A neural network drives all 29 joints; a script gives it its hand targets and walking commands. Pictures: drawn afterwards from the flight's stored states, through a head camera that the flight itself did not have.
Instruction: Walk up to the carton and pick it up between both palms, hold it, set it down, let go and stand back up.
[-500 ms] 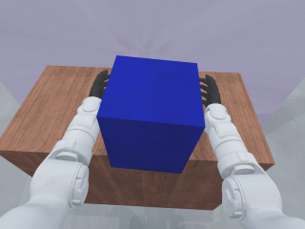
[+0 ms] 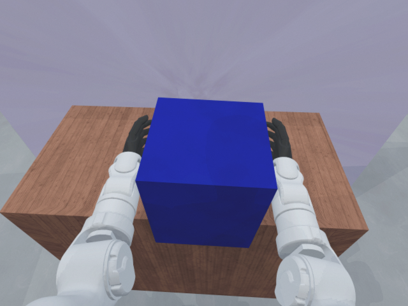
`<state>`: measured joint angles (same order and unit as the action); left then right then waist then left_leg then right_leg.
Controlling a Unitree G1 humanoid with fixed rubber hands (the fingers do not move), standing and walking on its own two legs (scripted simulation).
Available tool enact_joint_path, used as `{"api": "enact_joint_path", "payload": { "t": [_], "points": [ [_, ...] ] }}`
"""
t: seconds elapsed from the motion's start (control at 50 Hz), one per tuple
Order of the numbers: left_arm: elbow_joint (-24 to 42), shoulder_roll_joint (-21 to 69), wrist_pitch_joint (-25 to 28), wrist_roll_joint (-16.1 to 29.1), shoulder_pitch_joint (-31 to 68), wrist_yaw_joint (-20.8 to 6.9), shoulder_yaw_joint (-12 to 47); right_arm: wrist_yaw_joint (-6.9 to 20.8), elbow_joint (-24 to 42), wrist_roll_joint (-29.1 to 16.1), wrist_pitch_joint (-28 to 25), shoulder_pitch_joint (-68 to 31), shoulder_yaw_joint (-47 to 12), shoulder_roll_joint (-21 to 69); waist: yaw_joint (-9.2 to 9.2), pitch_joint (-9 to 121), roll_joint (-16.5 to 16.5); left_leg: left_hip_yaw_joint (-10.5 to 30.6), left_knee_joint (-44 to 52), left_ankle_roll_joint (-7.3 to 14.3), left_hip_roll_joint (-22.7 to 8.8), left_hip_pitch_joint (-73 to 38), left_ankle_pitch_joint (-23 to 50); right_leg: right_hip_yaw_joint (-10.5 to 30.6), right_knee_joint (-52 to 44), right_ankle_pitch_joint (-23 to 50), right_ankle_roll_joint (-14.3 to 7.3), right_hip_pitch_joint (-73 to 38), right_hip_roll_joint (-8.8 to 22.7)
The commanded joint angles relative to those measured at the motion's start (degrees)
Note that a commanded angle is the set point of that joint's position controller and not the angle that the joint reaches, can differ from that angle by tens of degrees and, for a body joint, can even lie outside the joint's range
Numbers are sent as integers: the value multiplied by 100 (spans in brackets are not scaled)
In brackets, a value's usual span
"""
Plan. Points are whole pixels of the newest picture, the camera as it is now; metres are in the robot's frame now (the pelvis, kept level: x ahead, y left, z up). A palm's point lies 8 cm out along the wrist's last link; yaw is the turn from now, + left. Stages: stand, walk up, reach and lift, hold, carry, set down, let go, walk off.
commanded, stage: reach and lift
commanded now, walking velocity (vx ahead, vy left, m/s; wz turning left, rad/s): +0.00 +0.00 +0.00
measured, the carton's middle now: (206, 176) +0.38 -0.02 +0.05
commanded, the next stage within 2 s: none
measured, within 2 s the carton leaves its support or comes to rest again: leaves its support in 0.38 s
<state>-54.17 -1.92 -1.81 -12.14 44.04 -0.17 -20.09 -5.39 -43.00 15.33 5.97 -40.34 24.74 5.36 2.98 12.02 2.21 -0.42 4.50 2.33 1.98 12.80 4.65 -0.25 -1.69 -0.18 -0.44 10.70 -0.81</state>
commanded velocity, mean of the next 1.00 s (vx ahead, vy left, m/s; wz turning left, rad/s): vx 0.00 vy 0.00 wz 0.00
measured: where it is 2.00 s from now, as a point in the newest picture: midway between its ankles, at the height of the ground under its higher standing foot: outside the picture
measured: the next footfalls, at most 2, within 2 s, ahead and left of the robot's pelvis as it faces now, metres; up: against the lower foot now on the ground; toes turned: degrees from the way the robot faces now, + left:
none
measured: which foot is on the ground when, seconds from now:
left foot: down 0.00-1.00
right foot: down 0.00-1.00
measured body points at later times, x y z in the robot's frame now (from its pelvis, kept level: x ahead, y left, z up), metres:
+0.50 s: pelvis +0.01 +0.01 +0.00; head +0.03 +0.01 +0.45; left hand +0.44 +0.11 +0.10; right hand +0.40 -0.19 +0.10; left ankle +0.00 +0.09 -0.75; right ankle -0.03 -0.11 -0.75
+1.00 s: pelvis -0.01 -0.02 +0.00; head -0.02 -0.02 +0.45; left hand +0.42 +0.10 +0.17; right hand +0.38 -0.20 +0.17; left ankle +0.00 +0.09 -0.75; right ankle -0.03 -0.11 -0.75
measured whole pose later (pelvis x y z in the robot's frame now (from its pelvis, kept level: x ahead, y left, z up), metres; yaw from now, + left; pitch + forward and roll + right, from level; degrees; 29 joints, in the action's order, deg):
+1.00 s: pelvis -0.01 -0.02 +0.00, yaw -1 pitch +5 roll +0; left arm -35.2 0.1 -27.0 -10.3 47.7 -1.7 -20.3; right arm -5.9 -26.2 11.0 29.8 -43.2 20.9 3.6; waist 2.6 7.4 0.9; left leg -1.7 4.2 1.6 0.5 4.9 4.2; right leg 1.1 0.6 -1.1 -1.4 4.2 -2.2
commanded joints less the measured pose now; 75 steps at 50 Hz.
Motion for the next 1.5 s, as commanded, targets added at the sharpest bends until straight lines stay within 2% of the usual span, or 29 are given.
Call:
{"api": "enact_joint_path", "payload": {
  "t": [0.0,0.08,0.1,0.12,0.2,0.26,0.28,0.3,0.4,0.48,0.6,0.64,0.68,0.72,0.8,0.82,0.84,0.9,0.98,1.0,1.02,1.06,1.1,1.12,1.24,1.32,1.34,1.4,1.48],
  "points": [
    [986,2928,161,-114,3183,-768,1218,733,691,214,-71,-2918,-1399,2663,232,2502,-227,219,-565,-12,-179,-2370,1387,21,192,1921,26,-574,-46],
    [1175,2786,22,-199,3384,-769,1265,829,840,101,52,-3012,-1507,2702,141,2241,69,120,-423,45,-138,-2142,673,-18,133,1327,-16,-406,-68],
    [1249,2821,-20,-214,3364,-764,1321,855,773,160,85,-2980,-1460,2638,207,2228,99,93,-386,-1,-161,-2135,539,-28,63,1120,-58,-357,-56],
    [1252,2787,-46,-253,3377,-760,1370,860,785,166,104,-2938,-1445,2612,162,2130,67,87,-416,-4,-165,-2086,465,-22,61,1011,-80,-274,-53],
    [1526,2992,-71,-183,3403,-707,1473,893,1240,-48,81,-3225,-1797,2778,23,2519,84,103,-547,27,-214,-2224,844,-28,128,1184,-85,-95,-53],
    [1683,3065,-104,-33,3470,-635,1654,870,1389,-213,91,-3352,-1942,2789,44,2994,44,88,-725,-55,-190,-2544,1025,13,149,1301,-119,-161,-32],
    [1742,3163,-124,-27,3541,-624,1794,872,1374,-215,103,-3357,-2002,2880,104,3058,140,95,-710,-53,-204,-2723,1228,4,94,1425,-116,-185,-26],
    [1769,3222,-145,15,3462,-610,1858,877,1426,-250,128,-3364,-2089,2883,136,3099,17,165,-754,-108,-264,-2828,1432,-6,103,1487,-144,-201,-36],
    [2085,3522,-385,287,3317,-509,2305,864,1767,-490,318,-3211,-2473,3013,69,3358,85,149,-934,-116,-261,-3249,2490,54,152,2289,-116,-507,-89],
    [2370,3658,-677,655,3263,-432,2713,777,2193,-851,604,-3287,-2974,3063,48,3344,21,185,-1122,-132,-251,-3465,3231,106,293,2905,-81,-799,-103],
    [3395,3621,-1317,1192,3494,-250,3301,577,2709,-1313,1335,-3278,-3441,3216,97,2962,-15,271,-1299,-106,-248,-3591,3461,128,590,3265,-11,-1019,-91],
    [3388,3551,-1619,1219,3425,-222,3212,522,2887,-1357,1614,-3344,-3450,3041,42,2694,40,279,-1297,-62,-232,-3603,3264,184,608,3164,21,-917,-70],
    [3497,3496,-1861,1192,3438,-204,3049,493,2963,-1367,1864,-3416,-3425,3075,-36,2437,-73,286,-1258,-25,-235,-3479,2959,209,646,3027,50,-867,-27],
    [3466,3479,-2021,1187,3509,-232,2832,470,3012,-1323,2056,-3463,-3333,3132,9,2150,-267,297,-1161,56,-205,-3131,2389,241,719,3001,100,-884,9],
    [2764,3003,-2315,786,3477,-420,2064,544,2488,-1036,2340,-3502,-2843,2950,-68,1474,-548,271,-673,224,-133,-2326,987,245,803,2635,270,-1052,103],
    [2795,2998,-2310,734,3573,-473,1951,554,2431,-994,2353,-3504,-2728,2994,-35,1402,-432,249,-602,247,-114,-2191,804,285,790,2694,278,-1145,141],
    [2807,2890,-2309,709,3667,-522,1848,590,2308,-959,2359,-3538,-2651,2921,-113,1388,-480,224,-571,241,-87,-2179,717,284,807,2581,279,-1159,133],
    [2918,2708,-2168,475,4083,-621,1493,681,2401,-844,2233,-4057,-2512,3034,-124,1942,-696,181,-439,309,-75,-2005,590,263,842,2808,368,-1370,156],
    [2691,2881,-2041,268,4527,-742,1398,708,2423,-794,1975,-4686,-2364,3120,-194,2396,-371,106,-369,302,-68,-1911,265,236,796,2338,314,-1315,179],
    [2593,2931,-2010,251,4493,-746,1344,711,2394,-739,1932,-4691,-2350,3118,-188,2451,-482,139,-380,358,-91,-1987,267,255,772,2292,319,-1226,185],
    [2568,2976,-1962,135,4544,-753,1296,728,2305,-704,1874,-4771,-2331,3130,-178,2617,-388,113,-348,360,-101,-1989,198,213,678,2045,290,-1119,179],
    [2409,2822,-1878,35,4539,-744,1200,794,1995,-623,1795,-4681,-2205,3045,-160,2715,-479,126,-389,280,-144,-2157,103,154,568,1683,222,-974,153],
    [2340,2825,-1820,-90,4555,-748,1193,855,1826,-570,1698,-4683,-2118,2963,-191,2825,-258,54,-367,226,-144,-2159,110,172,474,1477,141,-863,153],
    [2184,2813,-1805,-101,4432,-748,1126,874,1777,-502,1660,-4646,-2037,2901,-191,2762,-375,87,-376,217,-153,-2112,107,162,438,1414,130,-858,148],
    [1915,2792,-1729,-197,4323,-766,1076,997,1364,-275,1528,-4512,-1603,2676,-45,2557,-120,76,-452,94,-194,-2277,90,80,220,949,-41,-460,80],
    [2210,3026,-1626,-36,4375,-720,1345,1053,1561,-386,1387,-4543,-1726,2655,-38,2662,-2,234,-561,-26,-338,-2516,530,114,137,989,-190,-376,75],
    [2309,3041,-1615,49,4333,-703,1508,1055,1671,-411,1372,-4490,-1730,2630,42,2617,-12,256,-642,-63,-363,-2661,667,128,111,1028,-223,-293,64],
    [2602,3126,-1646,237,4425,-615,1871,1065,1684,-580,1400,-4436,-1924,2561,36,2753,228,279,-742,-128,-398,-2878,948,131,100,1088,-265,-362,34],
    [2664,3329,-1779,418,4011,-442,2262,1017,2025,-707,1430,-4326,-2108,2307,60,2816,344,414,-920,-306,-501,-3207,1252,154,42,1060,-337,-209,11]
  ]
}}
